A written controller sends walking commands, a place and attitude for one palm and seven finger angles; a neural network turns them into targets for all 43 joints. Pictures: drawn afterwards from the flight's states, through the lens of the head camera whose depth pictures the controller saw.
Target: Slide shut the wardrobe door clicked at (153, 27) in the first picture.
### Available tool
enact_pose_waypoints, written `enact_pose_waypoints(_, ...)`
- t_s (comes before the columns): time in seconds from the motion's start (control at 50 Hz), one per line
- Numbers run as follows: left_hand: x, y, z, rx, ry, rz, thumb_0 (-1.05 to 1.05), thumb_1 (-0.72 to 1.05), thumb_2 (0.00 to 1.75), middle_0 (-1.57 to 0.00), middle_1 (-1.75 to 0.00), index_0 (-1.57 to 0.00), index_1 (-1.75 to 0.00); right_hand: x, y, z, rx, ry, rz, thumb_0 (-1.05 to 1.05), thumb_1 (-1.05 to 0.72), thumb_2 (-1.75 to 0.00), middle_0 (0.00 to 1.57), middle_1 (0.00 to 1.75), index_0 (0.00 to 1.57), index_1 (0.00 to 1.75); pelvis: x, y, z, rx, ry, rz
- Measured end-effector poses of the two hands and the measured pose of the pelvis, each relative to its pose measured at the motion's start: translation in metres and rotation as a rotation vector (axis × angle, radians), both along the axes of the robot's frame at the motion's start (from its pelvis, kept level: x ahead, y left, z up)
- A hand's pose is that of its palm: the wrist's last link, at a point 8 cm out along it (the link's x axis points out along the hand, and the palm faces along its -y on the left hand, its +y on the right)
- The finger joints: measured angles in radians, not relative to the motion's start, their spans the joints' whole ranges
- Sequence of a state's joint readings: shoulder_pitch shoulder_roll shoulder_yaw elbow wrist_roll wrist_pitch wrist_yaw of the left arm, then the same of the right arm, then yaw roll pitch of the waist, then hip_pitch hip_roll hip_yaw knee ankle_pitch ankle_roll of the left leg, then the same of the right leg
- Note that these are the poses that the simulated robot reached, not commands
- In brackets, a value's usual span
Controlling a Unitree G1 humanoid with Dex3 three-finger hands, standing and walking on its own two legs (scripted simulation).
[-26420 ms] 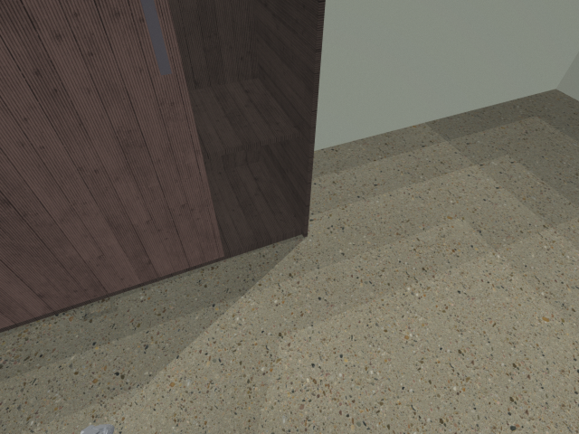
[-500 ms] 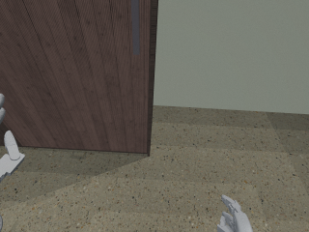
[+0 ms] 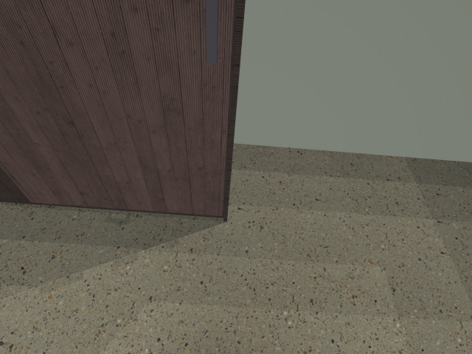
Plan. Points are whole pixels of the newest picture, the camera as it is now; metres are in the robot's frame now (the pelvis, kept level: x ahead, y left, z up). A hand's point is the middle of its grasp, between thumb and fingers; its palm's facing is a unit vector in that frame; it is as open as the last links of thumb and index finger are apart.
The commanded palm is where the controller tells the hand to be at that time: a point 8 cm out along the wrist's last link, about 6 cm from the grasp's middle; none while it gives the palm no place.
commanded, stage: let the arm hang, fingers relaxed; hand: left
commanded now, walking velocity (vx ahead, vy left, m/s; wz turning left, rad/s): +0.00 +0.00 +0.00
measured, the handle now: (213, 11) +0.76 +0.10 +0.21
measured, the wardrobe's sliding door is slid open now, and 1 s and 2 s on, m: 0.00 0.00 0.00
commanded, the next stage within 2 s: look to check the result in 0.70 s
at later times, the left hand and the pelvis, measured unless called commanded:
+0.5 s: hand out of the picture +0.07 +0.22 -0.16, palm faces -0.01 -0.96 -0.29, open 7.4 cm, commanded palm none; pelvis +0.01 +0.00 +0.01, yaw -1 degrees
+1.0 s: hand out of the picture +0.11 +0.23 -0.15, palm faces -0.04 -0.94 -0.33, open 7.4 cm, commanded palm none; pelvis +0.03 -0.02 +0.01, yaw -1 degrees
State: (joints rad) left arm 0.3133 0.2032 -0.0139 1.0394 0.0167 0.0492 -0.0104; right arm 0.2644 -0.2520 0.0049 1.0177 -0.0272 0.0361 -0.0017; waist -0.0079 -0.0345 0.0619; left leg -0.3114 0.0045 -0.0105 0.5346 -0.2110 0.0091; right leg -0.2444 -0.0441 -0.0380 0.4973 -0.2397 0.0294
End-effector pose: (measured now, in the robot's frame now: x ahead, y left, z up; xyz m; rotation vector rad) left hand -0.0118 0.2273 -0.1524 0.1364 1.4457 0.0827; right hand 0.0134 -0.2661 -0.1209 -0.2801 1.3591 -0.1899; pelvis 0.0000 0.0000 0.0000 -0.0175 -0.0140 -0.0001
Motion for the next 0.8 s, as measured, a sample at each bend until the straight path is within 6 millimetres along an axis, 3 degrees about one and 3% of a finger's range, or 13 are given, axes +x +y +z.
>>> enact_pose_waypoints(0.1,-0.037,0.015,0.008,0.044,0.106,0.048,0.01,0.93,0.9,-0.2,-0.3,-0.2,-0.3,-0.033,0.016,-0.006,0.034,0.112,-0.038,0.01,-0.91,-0.9,0.2,0.3,0.2,0.3,0.002,0.002,0.003,-0.002,0.0,0.004)
enact_pose_waypoints(0.2,-0.035,0.032,0.017,0.1,0.111,0.051,0.01,0.92,0.9,-0.2,-0.3,-0.2,-0.3,-0.035,0.031,-0.013,0.078,0.117,-0.056,0.01,-0.91,-0.9,0.2,0.3,0.2,0.3,0.002,0.004,0.004,0.002,-0.005,0.0)
enact_pose_waypoints(0.36,0.02,0.046,0.025,0.148,-0.034,0.018,0.0,0.91,0.9,-0.2,-0.3,-0.19,-0.3,0.0,0.037,-0.02,0.113,0.016,-0.044,0.01,-0.91,-0.9,0.2,0.3,0.2,0.3,0.004,0.004,0.006,0.011,-0.011,-0.005)
enact_pose_waypoints(0.56,0.095,0.04,0.035,0.146,-0.216,-0.037,0.0,0.91,0.9,-0.2,-0.3,-0.2,-0.3,0.049,0.009,-0.009,0.066,-0.108,-0.015,0.01,-0.91,-0.9,0.2,0.3,0.2,0.3,0.011,0.0,0.008,0.018,-0.017,-0.012)
enact_pose_waypoints(0.68,0.116,0.039,0.039,0.149,-0.245,-0.06,0.0,0.91,0.9,-0.2,-0.3,-0.2,-0.3,0.065,-0.013,0.0,0.022,-0.129,-0.008,0.01,-0.91,-0.9,0.2,0.3,0.2,0.3,0.016,-0.004,0.01,0.018,-0.018,-0.016)
enact_pose_waypoints(0.8,0.121,0.041,0.041,0.162,-0.226,-0.067,0.0,0.91,0.9,-0.2,-0.3,-0.2,-0.3,0.07,-0.03,0.005,-0.008,-0.116,-0.004,0.01,-0.91,-0.9,0.2,0.3,0.2,0.3,0.022,-0.009,0.011,0.017,-0.014,-0.017)
